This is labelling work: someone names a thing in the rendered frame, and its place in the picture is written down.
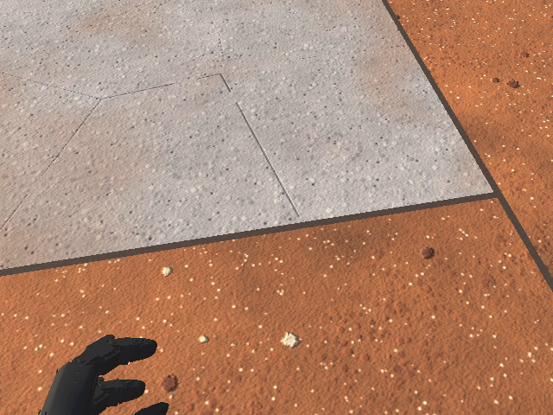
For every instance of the robot left hand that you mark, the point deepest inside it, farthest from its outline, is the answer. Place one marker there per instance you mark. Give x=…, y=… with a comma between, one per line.
x=77, y=388

